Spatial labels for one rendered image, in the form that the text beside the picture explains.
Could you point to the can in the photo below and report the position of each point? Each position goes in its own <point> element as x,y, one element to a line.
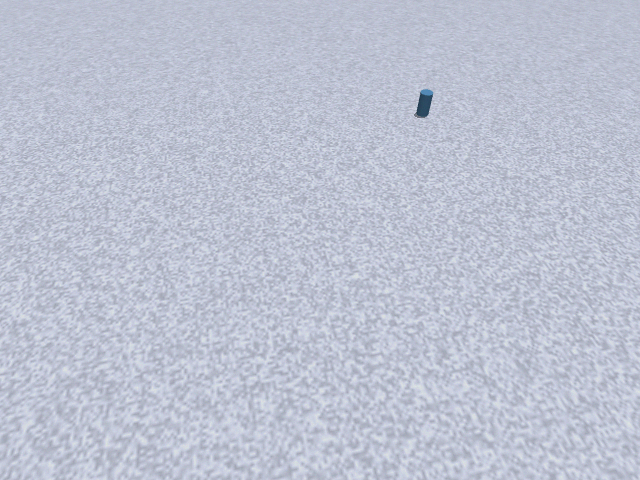
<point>424,102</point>

